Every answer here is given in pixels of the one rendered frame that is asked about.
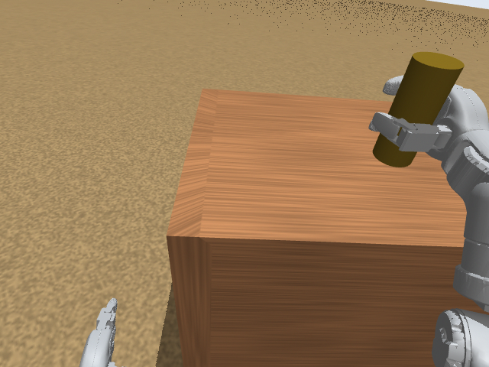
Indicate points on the right robot hand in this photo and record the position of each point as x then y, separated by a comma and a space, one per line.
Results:
463, 111

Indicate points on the can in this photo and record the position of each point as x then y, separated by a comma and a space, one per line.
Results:
425, 86

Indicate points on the right robot arm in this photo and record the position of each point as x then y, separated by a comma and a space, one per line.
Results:
462, 336

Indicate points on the left robot hand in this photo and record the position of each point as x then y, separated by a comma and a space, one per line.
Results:
100, 343

